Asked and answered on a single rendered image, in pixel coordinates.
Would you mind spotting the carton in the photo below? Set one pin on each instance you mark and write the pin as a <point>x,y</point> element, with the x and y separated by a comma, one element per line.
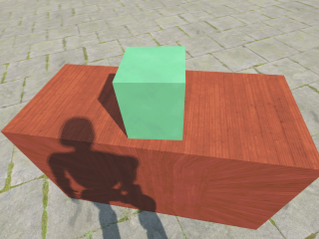
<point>150,89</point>

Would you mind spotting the pedestal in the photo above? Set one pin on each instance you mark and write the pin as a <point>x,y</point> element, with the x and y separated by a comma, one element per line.
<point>245,152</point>

